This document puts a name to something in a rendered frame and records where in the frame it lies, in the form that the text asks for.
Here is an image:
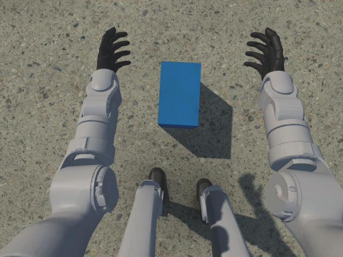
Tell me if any robot left forearm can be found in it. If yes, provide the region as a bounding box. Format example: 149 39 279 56
49 69 122 205

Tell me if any carton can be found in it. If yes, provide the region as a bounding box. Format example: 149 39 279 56
158 61 201 129

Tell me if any robot right forearm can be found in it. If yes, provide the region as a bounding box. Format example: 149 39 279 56
258 71 343 191

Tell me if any robot left hand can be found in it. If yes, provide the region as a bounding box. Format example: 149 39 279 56
96 27 131 73

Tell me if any robot left shin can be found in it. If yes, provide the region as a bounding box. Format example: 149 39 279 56
135 180 161 197

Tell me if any right robot upper arm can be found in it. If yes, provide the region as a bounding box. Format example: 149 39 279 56
265 169 343 257

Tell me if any robot left foot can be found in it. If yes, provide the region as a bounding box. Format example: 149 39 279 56
148 168 165 191

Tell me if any left robot upper arm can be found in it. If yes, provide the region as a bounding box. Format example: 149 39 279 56
0 164 119 257

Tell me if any robot right hand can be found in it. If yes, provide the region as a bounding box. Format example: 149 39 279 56
244 27 285 80

